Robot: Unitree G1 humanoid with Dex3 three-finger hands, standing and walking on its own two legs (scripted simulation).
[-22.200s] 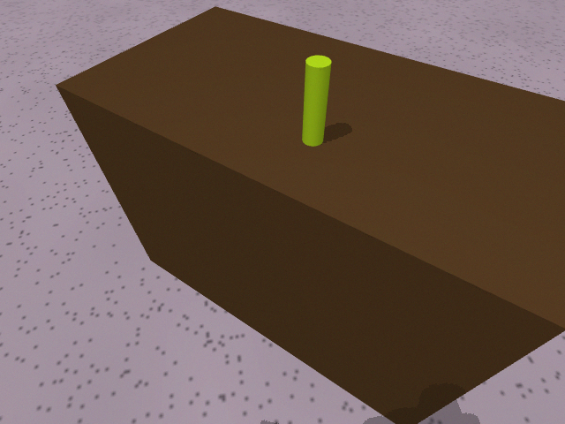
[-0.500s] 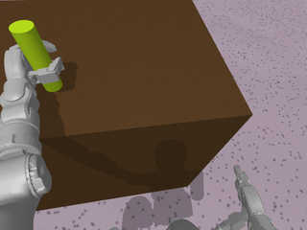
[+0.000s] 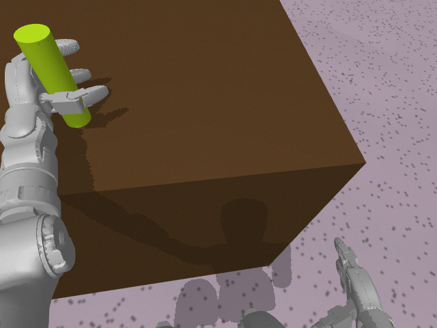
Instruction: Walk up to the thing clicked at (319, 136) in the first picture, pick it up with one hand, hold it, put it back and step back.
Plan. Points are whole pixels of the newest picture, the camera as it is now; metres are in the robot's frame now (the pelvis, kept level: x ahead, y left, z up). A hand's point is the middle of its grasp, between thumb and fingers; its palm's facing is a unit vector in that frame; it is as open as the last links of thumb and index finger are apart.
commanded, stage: open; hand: left
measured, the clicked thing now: (59, 82) +0.51 +0.20 +0.15
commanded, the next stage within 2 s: withdraw in 0.10 s
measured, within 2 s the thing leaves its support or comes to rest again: neither
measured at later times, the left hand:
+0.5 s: hand (35, 51) +0.52 +0.21 +0.21, palm faces +0.18 -0.98 +0.00, open 17.0 cm
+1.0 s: hand out of the picture +0.45 +0.34 +0.25, palm faces +0.41 -0.87 -0.27, open 17.5 cm
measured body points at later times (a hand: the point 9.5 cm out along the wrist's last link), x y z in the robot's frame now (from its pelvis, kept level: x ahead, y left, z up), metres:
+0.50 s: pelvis +0.01 +0.00 +0.01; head +0.07 +0.01 +0.45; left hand +0.50 +0.26 +0.21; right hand +0.15 -0.27 -0.03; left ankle +0.01 +0.12 -0.69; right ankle +0.00 -0.15 -0.69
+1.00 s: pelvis +0.02 -0.01 +0.03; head +0.05 -0.01 +0.48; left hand +0.42 +0.38 +0.27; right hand +0.17 -0.26 -0.05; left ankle +0.01 +0.12 -0.69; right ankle +0.00 -0.15 -0.69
